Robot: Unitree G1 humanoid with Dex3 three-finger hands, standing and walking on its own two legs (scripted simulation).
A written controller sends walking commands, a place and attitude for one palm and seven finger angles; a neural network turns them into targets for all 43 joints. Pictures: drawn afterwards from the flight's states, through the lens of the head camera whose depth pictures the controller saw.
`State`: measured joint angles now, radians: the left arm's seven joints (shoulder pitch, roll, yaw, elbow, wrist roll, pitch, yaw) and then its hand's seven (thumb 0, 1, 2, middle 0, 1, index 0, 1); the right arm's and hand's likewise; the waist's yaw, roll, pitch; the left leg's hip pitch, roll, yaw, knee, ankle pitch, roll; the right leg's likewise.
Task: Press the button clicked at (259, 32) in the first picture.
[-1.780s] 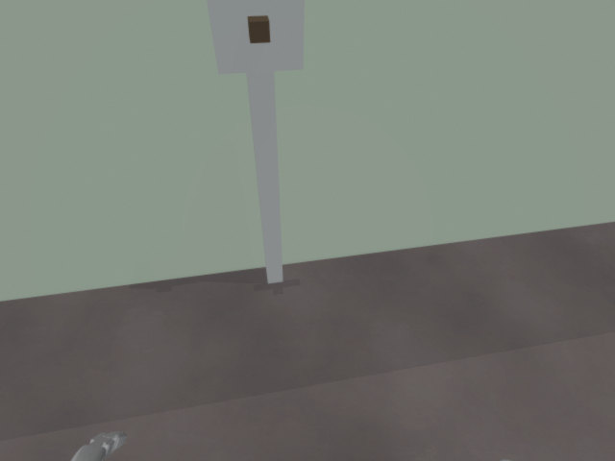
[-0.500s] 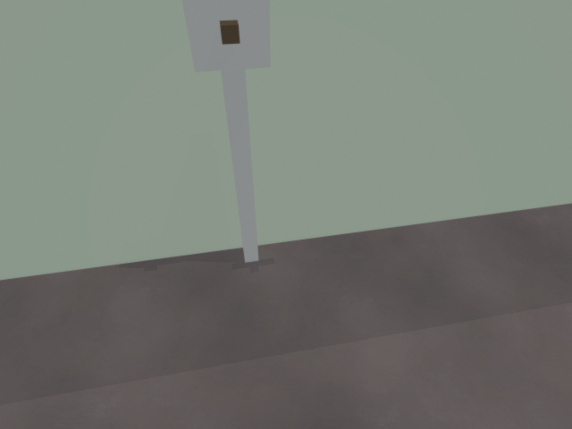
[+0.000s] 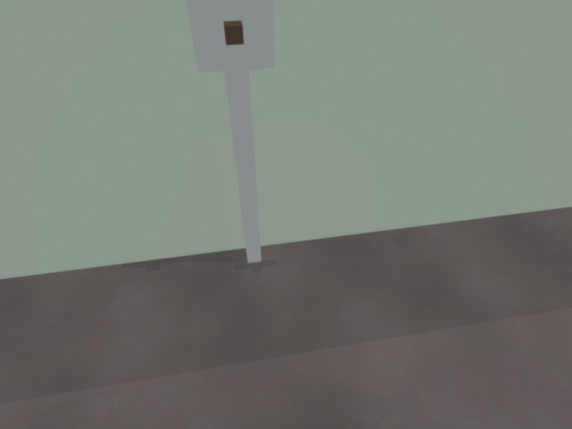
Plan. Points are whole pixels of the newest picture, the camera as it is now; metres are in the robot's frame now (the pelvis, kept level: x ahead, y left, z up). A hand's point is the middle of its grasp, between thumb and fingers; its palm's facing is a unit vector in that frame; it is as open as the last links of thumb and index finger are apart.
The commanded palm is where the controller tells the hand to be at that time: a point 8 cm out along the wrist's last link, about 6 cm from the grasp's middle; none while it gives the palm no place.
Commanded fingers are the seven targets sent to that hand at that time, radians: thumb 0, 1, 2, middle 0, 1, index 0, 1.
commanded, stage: turn to face it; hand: left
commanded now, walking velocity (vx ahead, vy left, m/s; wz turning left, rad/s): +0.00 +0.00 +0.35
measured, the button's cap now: (233, 32) +0.84 +0.17 +0.18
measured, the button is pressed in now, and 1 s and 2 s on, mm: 0 0 0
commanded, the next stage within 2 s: take the last steps up to it in 0.46 s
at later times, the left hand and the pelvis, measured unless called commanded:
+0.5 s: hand out of the picture +0.00 +0.21 -0.18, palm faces +0.14 -0.96 -0.26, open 7.4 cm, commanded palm none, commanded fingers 0.00 0.90 0.90 -0.20 -0.30 -0.20 -0.30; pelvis -0.03 +0.00 -0.01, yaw +7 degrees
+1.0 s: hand out of the picture -0.12 +0.11 -0.18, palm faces +0.29 -0.95 -0.10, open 7.4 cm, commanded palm none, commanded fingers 0.00 0.90 0.90 -0.20 -0.30 -0.20 -0.30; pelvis +0.01 -0.01 -0.01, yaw +10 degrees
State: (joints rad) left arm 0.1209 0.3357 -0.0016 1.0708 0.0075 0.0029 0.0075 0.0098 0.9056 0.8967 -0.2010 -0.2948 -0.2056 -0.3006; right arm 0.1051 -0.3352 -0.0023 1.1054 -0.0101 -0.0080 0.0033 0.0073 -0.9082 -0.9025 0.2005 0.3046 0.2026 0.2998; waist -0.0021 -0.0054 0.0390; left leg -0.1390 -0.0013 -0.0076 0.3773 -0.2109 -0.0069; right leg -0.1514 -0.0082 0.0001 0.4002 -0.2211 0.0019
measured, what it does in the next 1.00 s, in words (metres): steps on the spot: right foot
